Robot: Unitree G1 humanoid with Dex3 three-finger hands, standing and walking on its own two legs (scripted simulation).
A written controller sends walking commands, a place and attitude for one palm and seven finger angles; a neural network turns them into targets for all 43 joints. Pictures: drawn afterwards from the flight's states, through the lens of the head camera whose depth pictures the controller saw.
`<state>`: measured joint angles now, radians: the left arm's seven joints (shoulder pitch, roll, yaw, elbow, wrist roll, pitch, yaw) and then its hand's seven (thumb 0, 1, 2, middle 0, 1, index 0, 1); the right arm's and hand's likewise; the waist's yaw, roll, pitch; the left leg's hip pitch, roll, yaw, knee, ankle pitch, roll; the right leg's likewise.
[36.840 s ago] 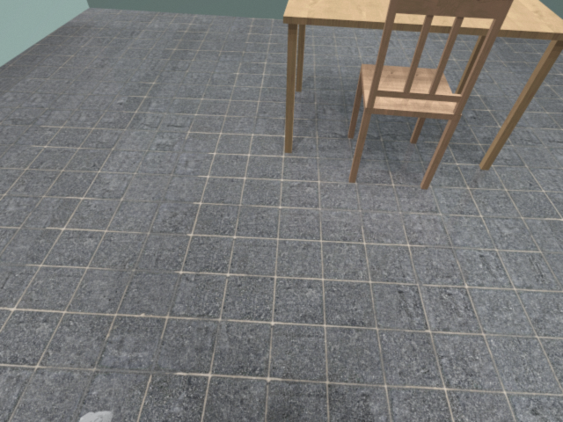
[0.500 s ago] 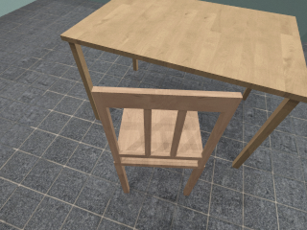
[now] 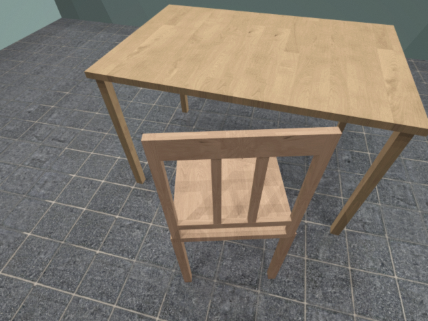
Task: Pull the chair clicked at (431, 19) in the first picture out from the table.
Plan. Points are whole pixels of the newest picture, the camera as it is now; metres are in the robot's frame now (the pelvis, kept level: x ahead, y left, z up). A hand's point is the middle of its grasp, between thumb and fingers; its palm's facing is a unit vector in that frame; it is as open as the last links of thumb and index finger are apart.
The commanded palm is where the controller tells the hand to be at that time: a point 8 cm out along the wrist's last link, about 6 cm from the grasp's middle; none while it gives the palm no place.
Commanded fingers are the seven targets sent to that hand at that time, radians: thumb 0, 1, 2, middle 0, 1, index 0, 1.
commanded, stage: come to a stop and stand still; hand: left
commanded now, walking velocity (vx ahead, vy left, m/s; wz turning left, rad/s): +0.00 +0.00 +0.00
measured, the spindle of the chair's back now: (216, 193) +0.44 +0.02 -0.09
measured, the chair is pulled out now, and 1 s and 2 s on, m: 0.18 0.18 0.18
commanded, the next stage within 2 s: look again from close up in 0.88 s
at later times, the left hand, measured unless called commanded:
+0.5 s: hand out of the picture +0.02 +0.13 -0.17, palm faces +0.01 -0.98 -0.20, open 7.3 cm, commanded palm none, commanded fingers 0.00 0.90 0.90 -0.20 -0.30 -0.20 -0.30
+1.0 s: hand out of the picture +0.03 +0.11 -0.17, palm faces +0.02 -0.98 -0.21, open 7.3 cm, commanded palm none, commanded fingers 0.00 0.90 0.90 -0.20 -0.30 -0.20 -0.30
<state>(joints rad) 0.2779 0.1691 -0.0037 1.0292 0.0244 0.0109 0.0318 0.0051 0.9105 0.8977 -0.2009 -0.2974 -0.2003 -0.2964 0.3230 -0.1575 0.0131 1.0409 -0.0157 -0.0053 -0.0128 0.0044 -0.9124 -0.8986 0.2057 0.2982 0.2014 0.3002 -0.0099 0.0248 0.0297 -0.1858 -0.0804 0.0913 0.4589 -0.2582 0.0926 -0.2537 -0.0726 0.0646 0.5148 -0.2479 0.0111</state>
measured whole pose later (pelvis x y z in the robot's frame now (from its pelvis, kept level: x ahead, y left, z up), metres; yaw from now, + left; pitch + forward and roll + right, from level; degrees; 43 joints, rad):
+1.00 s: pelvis +0.02 -0.06 +0.01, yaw +1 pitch -1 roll +1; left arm 0.27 0.15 -0.01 1.09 0.02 -0.01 0.03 0.01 0.92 0.90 -0.20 -0.30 -0.20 -0.30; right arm 0.28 -0.14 0.01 1.14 -0.01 -0.02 -0.03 0.00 -0.91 -0.90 0.20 0.30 0.20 0.30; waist 0.00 0.00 0.05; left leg -0.13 0.00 0.04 0.42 -0.26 0.00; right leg -0.20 0.00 0.01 0.47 -0.25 -0.01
